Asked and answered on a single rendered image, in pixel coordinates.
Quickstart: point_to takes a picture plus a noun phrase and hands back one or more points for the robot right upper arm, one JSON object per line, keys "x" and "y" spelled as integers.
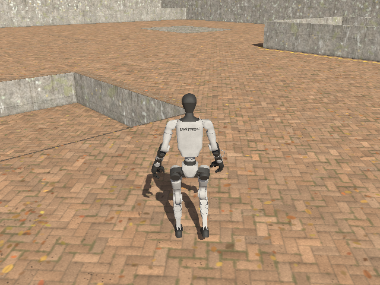
{"x": 207, "y": 124}

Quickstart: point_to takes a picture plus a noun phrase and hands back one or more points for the left robot forearm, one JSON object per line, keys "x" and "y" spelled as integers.
{"x": 159, "y": 157}

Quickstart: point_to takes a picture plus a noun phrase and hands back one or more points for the robot right hand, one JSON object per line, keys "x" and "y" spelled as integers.
{"x": 221, "y": 166}

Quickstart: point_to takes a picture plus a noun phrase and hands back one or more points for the robot head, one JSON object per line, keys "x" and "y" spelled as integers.
{"x": 189, "y": 103}

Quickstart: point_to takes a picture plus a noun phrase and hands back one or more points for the robot left upper arm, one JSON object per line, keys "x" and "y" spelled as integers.
{"x": 167, "y": 135}

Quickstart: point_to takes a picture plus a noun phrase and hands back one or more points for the robot left hand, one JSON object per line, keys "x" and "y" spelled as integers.
{"x": 156, "y": 169}

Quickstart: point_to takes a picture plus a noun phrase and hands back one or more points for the robot right foot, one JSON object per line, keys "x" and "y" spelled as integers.
{"x": 205, "y": 233}

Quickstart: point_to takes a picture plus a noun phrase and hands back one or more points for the right robot forearm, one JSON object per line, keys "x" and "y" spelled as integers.
{"x": 217, "y": 155}

